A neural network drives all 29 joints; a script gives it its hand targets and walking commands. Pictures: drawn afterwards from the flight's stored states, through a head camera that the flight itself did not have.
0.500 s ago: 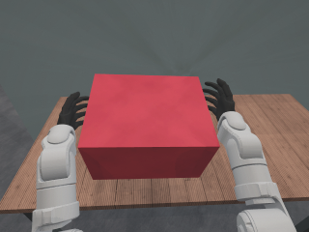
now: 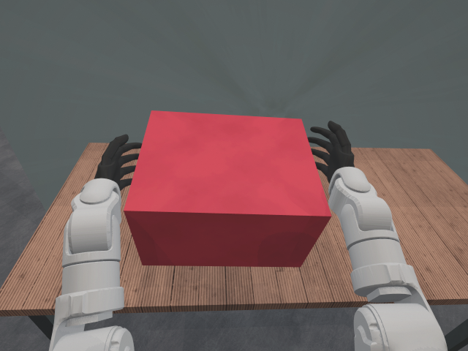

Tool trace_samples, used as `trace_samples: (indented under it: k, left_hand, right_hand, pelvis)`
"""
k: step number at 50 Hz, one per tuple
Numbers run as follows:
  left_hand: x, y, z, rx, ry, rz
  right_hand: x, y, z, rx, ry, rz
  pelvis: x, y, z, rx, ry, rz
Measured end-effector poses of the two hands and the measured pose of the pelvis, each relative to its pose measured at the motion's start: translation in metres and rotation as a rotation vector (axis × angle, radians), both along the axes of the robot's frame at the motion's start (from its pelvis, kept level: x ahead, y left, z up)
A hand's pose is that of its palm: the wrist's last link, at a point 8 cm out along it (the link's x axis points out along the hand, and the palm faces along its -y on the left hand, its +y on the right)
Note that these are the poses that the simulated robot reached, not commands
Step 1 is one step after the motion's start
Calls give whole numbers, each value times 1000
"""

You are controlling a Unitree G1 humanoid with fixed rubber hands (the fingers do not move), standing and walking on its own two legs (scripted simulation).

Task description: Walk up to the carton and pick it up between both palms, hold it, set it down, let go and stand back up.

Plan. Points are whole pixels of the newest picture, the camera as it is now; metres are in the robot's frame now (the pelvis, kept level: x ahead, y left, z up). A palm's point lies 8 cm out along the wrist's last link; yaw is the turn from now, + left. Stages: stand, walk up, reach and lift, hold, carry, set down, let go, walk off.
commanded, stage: hold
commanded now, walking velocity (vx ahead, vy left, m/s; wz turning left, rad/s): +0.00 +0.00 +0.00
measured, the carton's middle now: (225, 188) +0.38 +0.00 +0.13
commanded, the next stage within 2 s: set down in 1.14 s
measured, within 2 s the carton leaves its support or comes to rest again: neither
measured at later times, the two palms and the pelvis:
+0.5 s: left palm (107, 177) +0.34 +0.19 +0.19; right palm (342, 162) +0.36 -0.18 +0.21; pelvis +0.01 +0.00 +0.00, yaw +0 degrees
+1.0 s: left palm (107, 181) +0.35 +0.19 +0.18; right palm (337, 163) +0.37 -0.18 +0.20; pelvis +0.01 +0.00 +0.00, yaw +0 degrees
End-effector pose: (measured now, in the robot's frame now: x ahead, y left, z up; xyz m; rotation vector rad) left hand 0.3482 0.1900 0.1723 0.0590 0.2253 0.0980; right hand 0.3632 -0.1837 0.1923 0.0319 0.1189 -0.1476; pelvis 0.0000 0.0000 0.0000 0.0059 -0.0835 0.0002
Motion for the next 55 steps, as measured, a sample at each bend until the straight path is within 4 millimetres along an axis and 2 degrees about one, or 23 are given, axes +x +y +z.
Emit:
trace_samples:
  k: [8,16,18,26,31,35,37,42,44,47,51,55]
  left_hand:
    - [-3,8,19,-4,-93,31]
    - [-1,11,-6,-7,8,20]
    - [-2,9,-7,-8,-4,19]
    - [-7,-2,17,19,-94,27]
    - [-6,-5,2,27,1,19]
    - [-7,-5,-5,10,12,17]
    - [-6,-4,-1,-3,-17,17]
    - [-3,-2,23,0,-113,20]
    - [-2,0,27,8,-113,21]
    - [-1,2,18,12,-58,13]
    - [-2,3,-1,4,14,4]
    - [-4,2,-1,-6,-12,10]
  right_hand:
    - [3,8,17,9,-93,19]
    - [8,12,0,-18,10,23]
    - [6,10,-2,-17,-1,22]
    - [-1,-2,13,12,-92,18]
    - [1,-4,-2,3,2,19]
    - [-2,-5,-12,-3,14,13]
    - [-3,-4,-9,2,-14,8]
    - [-2,-1,17,12,-109,5]
    - [0,0,23,10,-110,8]
    - [3,2,20,-10,-55,10]
    - [2,4,5,-28,18,9]
    - [-1,3,-2,-11,-7,5]
  pelvis:
    - [7,4,0,-3,5,-6]
    - [10,2,0,1,-19,9]
    - [11,2,0,0,-9,11]
    - [11,0,0,-5,-3,2]
    - [8,-1,0,0,-18,-7]
    - [6,-4,0,0,-13,2]
    - [5,-5,0,-1,1,3]
    - [4,-6,0,-3,13,4]
    - [4,-6,0,-3,3,3]
    - [4,-5,0,-1,-16,1]
    - [7,-3,0,1,-19,4]
    - [8,-1,0,-1,-4,10]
